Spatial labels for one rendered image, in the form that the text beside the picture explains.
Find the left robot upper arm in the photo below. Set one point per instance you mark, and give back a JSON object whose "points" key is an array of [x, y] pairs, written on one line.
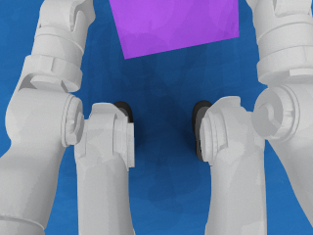
{"points": [[41, 125]]}

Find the carton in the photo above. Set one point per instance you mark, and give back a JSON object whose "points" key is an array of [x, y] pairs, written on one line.
{"points": [[147, 27]]}

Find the left robot foot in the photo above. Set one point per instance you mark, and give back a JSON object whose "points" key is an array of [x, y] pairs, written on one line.
{"points": [[125, 108]]}

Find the right robot thigh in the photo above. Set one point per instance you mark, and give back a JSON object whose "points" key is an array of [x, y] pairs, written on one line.
{"points": [[238, 188]]}

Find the right robot upper arm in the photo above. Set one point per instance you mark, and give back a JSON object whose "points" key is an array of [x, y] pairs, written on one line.
{"points": [[283, 115]]}

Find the robot right forearm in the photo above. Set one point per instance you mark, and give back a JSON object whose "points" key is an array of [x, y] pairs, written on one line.
{"points": [[284, 35]]}

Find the robot left forearm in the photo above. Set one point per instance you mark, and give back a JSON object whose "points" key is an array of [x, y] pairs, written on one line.
{"points": [[58, 48]]}

